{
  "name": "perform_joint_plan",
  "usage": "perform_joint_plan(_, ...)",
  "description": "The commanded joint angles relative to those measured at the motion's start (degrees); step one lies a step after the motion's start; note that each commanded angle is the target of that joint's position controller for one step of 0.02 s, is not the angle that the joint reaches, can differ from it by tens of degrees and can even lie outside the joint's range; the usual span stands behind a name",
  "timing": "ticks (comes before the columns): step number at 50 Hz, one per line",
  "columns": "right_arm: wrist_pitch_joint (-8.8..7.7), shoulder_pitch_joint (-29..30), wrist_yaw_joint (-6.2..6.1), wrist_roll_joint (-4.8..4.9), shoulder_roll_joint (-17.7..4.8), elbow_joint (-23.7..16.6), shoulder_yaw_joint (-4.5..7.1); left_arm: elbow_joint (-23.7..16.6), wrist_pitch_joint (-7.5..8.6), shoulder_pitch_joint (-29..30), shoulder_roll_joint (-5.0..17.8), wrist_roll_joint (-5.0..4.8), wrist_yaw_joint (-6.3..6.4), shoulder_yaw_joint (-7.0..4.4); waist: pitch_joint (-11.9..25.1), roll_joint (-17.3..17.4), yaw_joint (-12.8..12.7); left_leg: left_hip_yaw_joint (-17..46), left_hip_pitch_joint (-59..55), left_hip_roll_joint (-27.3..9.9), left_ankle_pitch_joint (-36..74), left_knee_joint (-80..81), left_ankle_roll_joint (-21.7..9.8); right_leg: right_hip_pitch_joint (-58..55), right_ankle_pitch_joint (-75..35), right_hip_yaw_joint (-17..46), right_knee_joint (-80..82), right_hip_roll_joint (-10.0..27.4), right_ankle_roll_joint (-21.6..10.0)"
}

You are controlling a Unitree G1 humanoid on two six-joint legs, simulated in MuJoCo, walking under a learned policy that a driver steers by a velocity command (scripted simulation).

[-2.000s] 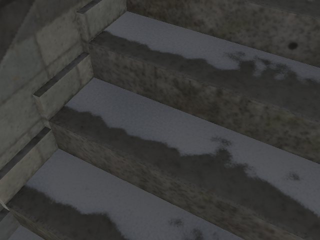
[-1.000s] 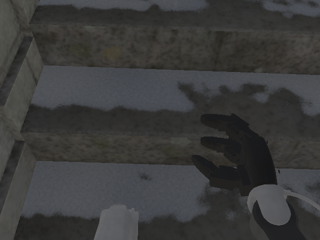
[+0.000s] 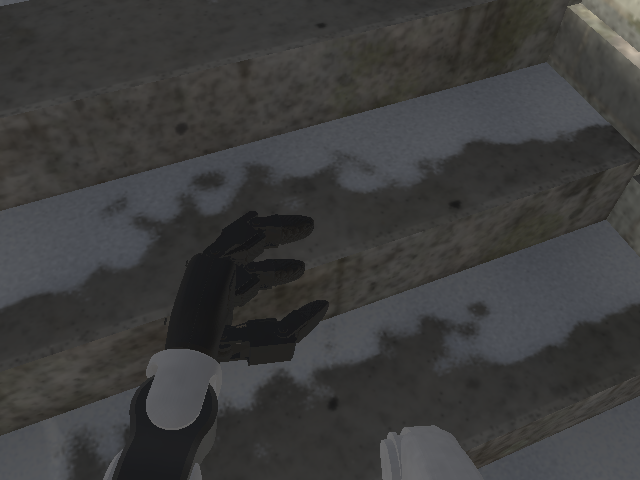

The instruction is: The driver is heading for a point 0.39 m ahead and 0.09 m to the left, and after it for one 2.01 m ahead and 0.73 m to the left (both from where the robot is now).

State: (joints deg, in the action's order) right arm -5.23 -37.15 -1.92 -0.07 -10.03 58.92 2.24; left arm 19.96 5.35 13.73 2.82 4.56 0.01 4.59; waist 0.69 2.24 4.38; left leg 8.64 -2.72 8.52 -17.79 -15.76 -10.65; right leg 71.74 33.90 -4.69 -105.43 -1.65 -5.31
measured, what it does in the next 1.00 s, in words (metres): climbs, turning left: right foot 0.17 m higher, then left foot 0.17 m higher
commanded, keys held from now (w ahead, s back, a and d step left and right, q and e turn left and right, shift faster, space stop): w+q+shift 0.18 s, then q+shift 0.62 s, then e+shift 0.20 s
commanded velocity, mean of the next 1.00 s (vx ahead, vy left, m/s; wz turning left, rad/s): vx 0.41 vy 0.00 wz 0.81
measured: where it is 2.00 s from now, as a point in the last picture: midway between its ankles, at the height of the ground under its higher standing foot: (156, 120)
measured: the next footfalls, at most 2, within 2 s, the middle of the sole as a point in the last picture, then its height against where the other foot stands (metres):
right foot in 0.06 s outside the picture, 0.17 m higher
left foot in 0.36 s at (206, 441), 0.17 m higher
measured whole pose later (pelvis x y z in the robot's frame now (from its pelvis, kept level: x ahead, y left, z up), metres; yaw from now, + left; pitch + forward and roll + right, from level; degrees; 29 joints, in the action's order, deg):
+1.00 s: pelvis +0.54 +0.14 +0.47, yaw +44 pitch +6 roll -3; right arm -2.1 1.7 1.9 -2.0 -17.9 36.6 1.7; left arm 51.3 4.6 -16.2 13.0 1.3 3.4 -1.9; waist 7.6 1.6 -4.5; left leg 5.7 47.2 -2.1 -15.1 -77.7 1.7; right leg 33.3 16.4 -3.4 -43.9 1.5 -0.9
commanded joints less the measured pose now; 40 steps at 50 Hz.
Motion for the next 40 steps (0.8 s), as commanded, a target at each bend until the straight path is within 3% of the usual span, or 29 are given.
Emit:
perform_joint_plan(1, -3.62, 11.11, -1.28, 4.30, -14.79, -11.14, 4.18, -2.45, 0.05, -13.91, 6.66, -4.85, 1.83, -2.26, 15.47, -0.17, -15.29, 7.82, 38.30, -12.60, 113.37, 3.72, -2.21, -71.83, -13.78, -3.53, 31.32, -6.60, 1.52)
perform_joint_plan(2, -6.61, 21.37, 0.02, 4.54, -21.62, -14.53, 6.90, 1.99, -1.00, -30.49, 13.34, -4.44, 3.73, -5.96, 25.74, 1.74, -26.35, 12.64, 33.98, -17.74, 132.00, -11.04, 0.96, -83.05, -20.85, 4.87, 35.40, -3.40, 0.14)
perform_joint_plan(3, -8.53, 26.56, 1.47, 4.22, -22.11, -15.65, 8.21, 7.42, -2.42, -39.34, 17.87, -3.29, 4.13, -8.55, 31.72, -3.69, -30.51, 11.83, 29.74, -14.17, 111.96, -30.96, 4.48, -88.80, -25.88, 10.74, 51.98, -1.40, -1.40)
perform_joint_plan(4, -9.27, 25.31, 4.28, 3.29, -13.60, -16.92, 7.20, 12.47, -2.04, -38.41, 23.98, -3.30, 2.40, -10.83, 32.45, -26.01, -24.47, 3.45, 34.22, 3.82, 15.82, -72.29, 8.83, -91.48, -50.69, 28.66, 64.38, 13.82, -12.23)
perform_joint_plan(5, -8.50, 22.67, 4.59, 1.69, -10.18, -20.65, 6.28, 11.28, -2.43, -32.86, 23.32, -1.79, 2.59, -11.25, 35.69, -21.36, -18.49, 5.33, 45.31, 4.01, 4.22, -97.72, 7.66, -86.75, -53.03, 49.84, 73.54, 23.34, -16.60)
perform_joint_plan(8, -1.46, 32.88, 3.32, -4.75, 6.53, -28.70, -0.15, 25.90, 2.00, -32.92, 7.07, -2.71, 1.45, -7.70, 5.98, 1.99, -8.42, -1.10, 74.84, -5.37, -0.43, -123.79, -0.76, -75.81, -15.93, 32.62, 80.48, 19.10, -9.66)
perform_joint_plan(10, 0.86, 28.81, 2.74, -2.20, 7.87, -28.40, -2.20, 31.11, 3.31, -31.50, 1.81, -2.48, 1.12, -5.92, -4.28, 3.62, -0.84, -0.15, 75.14, -6.80, -5.69, -120.27, -0.88, -61.59, -27.54, 15.45, 85.87, 17.37, -3.57)
perform_joint_plan(12, 2.82, 38.93, 0.31, -0.07, 9.23, -34.67, -3.39, 34.69, 4.52, -28.48, 3.30, -1.85, -0.02, -5.57, -13.24, -0.42, 2.13, -3.35, 75.76, -6.64, -16.98, -114.00, 0.57, -49.28, -37.17, 1.24, 97.85, 17.58, 0.87)
perform_joint_plan(14, 3.97, 45.20, -1.27, -1.00, 7.83, -39.62, -4.17, 37.26, 4.13, -25.59, 4.79, -2.65, -0.50, -4.93, -17.08, -3.36, 6.48, -9.27, 66.43, -7.26, -16.31, -92.85, 1.21, -37.13, -51.76, -11.50, 102.89, 10.56, 4.12)
perform_joint_plan(15, 4.52, 36.75, -0.51, -0.58, 4.25, -37.53, -3.86, 35.21, 2.89, -21.10, 10.06, -3.61, 0.58, -5.62, -11.38, -4.11, 10.85, -14.76, 43.82, -5.90, -9.00, -74.93, 3.43, -27.01, -59.98, -16.65, 104.24, 7.13, 1.95)
perform_joint_plan(16, 6.85, 38.35, 5.43, -0.44, -6.18, -43.38, -3.86, 38.19, 0.79, -22.77, 23.85, 0.13, -7.54, -9.60, 19.33, -9.73, 17.22, -14.84, 9.96, -0.34, 2.13, -66.64, 2.94, -18.43, -91.07, -5.20, 97.09, 7.47, -3.93)
perform_joint_plan(17, 8.27, 17.28, 7.78, 1.78, -3.65, -36.13, -2.86, 30.71, 1.38, -5.16, 39.21, 1.09, -9.48, -14.14, 20.20, -13.01, 27.31, -13.28, 1.41, 1.90, 19.09, -56.97, 4.39, -23.85, -118.54, -5.82, 90.11, 16.78, -5.07)
perform_joint_plan(18, 9.40, 5.86, 9.11, 3.52, -5.03, -28.19, -2.87, 25.03, 1.76, 7.77, 41.68, 2.81, -8.85, -16.00, 19.48, -8.51, 29.19, -13.03, -2.81, 3.37, 25.35, -42.03, 4.03, -25.95, -133.98, -4.43, 81.11, 19.64, -6.29)
perform_joint_plan(19, 10.39, -10.56, 6.89, 0.49, -13.42, -21.26, -0.39, 24.12, 1.17, -4.45, 30.30, 4.88, -8.62, -13.94, 33.57, 9.93, 23.49, 3.08, -18.38, 0.81, 49.93, -19.21, -4.43, -29.17, -100.10, -0.57, 47.34, 13.44, -0.42)
perform_joint_plan(20, 11.81, -13.37, 5.17, -3.96, -19.36, -15.21, 0.01, 27.42, 0.10, -24.41, 18.63, 2.62, -9.62, -10.23, 44.15, 21.78, 10.64, 25.12, -28.26, -12.07, 105.19, -21.77, -18.03, -26.96, -20.40, 0.63, 13.52, -2.68, 2.94)
perform_joint_plan(21, 10.75, -2.95, 5.19, -6.24, -22.68, -17.58, 2.25, 30.56, -0.80, -39.34, 18.27, -0.49, -8.98, -9.53, 32.01, 7.86, 5.16, 32.50, -14.47, -19.64, 113.44, -21.88, -16.68, -19.69, -25.81, 14.79, -10.04, -4.91, 2.60)
perform_joint_plan(22, 8.46, 8.51, 6.87, -3.57, -17.11, -16.84, 1.19, 24.99, 0.12, -30.26, 19.32, -3.60, -6.33, -10.96, 17.12, 5.95, 3.64, 28.34, -0.69, -17.20, 84.01, -19.72, -9.02, -6.60, -22.62, 15.07, -19.21, -7.53, 2.73)
perform_joint_plan(23, 6.08, 11.55, 7.22, 0.14, -11.28, -12.57, -0.56, 21.26, 0.86, -24.90, 17.98, -0.82, -3.91, -10.07, 16.03, 8.05, 0.58, 23.07, -0.01, -14.69, 67.77, -20.21, -6.53, -0.70, -18.13, 14.95, -19.52, -7.34, 1.32)
perform_joint_plan(24, 4.61, 11.06, 8.26, 0.18, -7.17, -7.27, -1.97, 17.85, -0.48, -20.90, 14.60, 1.31, -2.65, -7.88, 12.76, 7.15, -3.14, 18.32, 3.50, -13.10, 63.86, -20.01, -4.88, 3.89, -18.19, 13.13, -21.42, -6.20, 0.64)
perform_joint_plan(25, 4.53, 10.90, 8.87, -2.30, -0.29, -3.36, -3.53, 17.91, -1.33, -20.32, 12.09, 0.89, -2.03, -6.06, 10.87, 0.45, -6.57, 15.14, 7.61, -11.82, 52.54, -17.80, -2.99, 5.69, -17.44, 10.63, -20.61, -2.87, -1.04)
perform_joint_plan(26, 3.73, 14.27, 9.15, -4.36, 0.97, -3.20, -3.52, 16.28, -1.44, -18.05, 10.38, -1.43, -1.21, -5.26, 6.71, -4.21, -9.16, 12.01, 16.47, -10.73, 45.98, -14.38, 0.64, 3.42, -14.00, 7.21, -15.31, -0.30, -1.83)
perform_joint_plan(29, 0.60, 13.43, 5.33, -6.51, -3.02, -4.11, -2.88, 12.24, -1.01, -12.71, 8.92, -4.85, -0.76, -3.38, 9.47, 1.12, -9.06, 10.37, 31.41, -5.05, 23.16, -6.66, 0.61, -8.03, -9.71, 2.95, -9.77, -1.32, 1.38)
perform_joint_plan(31, 0.67, 6.04, 5.32, -8.33, -5.89, -3.64, -2.71, 10.18, -1.86, -7.66, 8.50, -5.45, -0.66, -2.90, 8.83, -0.21, -6.33, 14.93, 33.04, -4.75, 20.71, -4.74, 0.31, -10.12, -15.23, 1.77, -2.04, -1.53, 5.67)
perform_joint_plan(33, -0.33, 14.40, 6.79, -4.37, -10.56, -9.86, -1.03, 5.32, -3.25, 2.13, 7.99, -3.01, -0.44, -2.12, 5.19, 1.69, -8.52, 25.79, 40.75, -9.92, 22.31, 3.92, -2.71, -20.13, -2.14, 2.35, 16.02, -0.41, 7.47)
perform_joint_plan(34, -1.32, 19.74, 7.15, -1.96, -11.69, -13.03, -0.50, 5.91, -4.38, -3.60, 6.42, -2.62, -0.69, -2.09, 6.31, 6.11, -12.91, 22.65, 45.40, -10.51, 41.87, 4.96, -3.63, -35.55, -8.20, -4.48, 19.86, -2.71, 7.92)
perform_joint_plan(37, -4.13, 19.68, 7.05, 0.89, -14.73, -16.35, 2.29, 12.83, -6.27, -21.16, 16.34, -4.65, 2.06, -6.61, 14.49, 4.67, -15.48, 24.90, 30.80, -13.00, 89.11, -11.69, -0.62, -55.03, -17.26, 1.68, 50.75, -6.29, 4.98)
perform_joint_plan(38, -4.05, 14.83, 7.45, -0.82, -5.66, -17.34, 0.82, 15.69, -5.27, -32.33, 17.07, -4.60, 3.92, -6.77, 31.40, -9.99, -13.60, 17.84, 37.97, -4.97, 68.75, -33.53, 4.24, -77.85, -44.68, 22.74, 58.69, 6.49, -7.82)
perform_joint_plan(39, -2.38, 5.24, 7.89, -3.64, -0.78, -15.46, -0.14, 16.36, -5.46, -37.42, 21.30, -2.42, 2.14, -7.26, 40.55, -32.94, -11.56, 14.22, 49.81, 7.02, -7.12, -66.44, 11.06, -83.05, -50.12, 62.62, 76.28, 31.08, -28.87)
perform_joint_plan(40, -0.47, 8.14, 8.95, -2.16, -7.12, -14.24, 2.05, 14.45, -3.12, -29.47, 24.12, -0.66, 1.76, -8.71, 18.42, -20.69, -10.43, 12.30, 59.71, 1.23, 0.23, -88.53, 11.75, -62.13, -18.99, 69.78, 82.95, 30.05, -23.44)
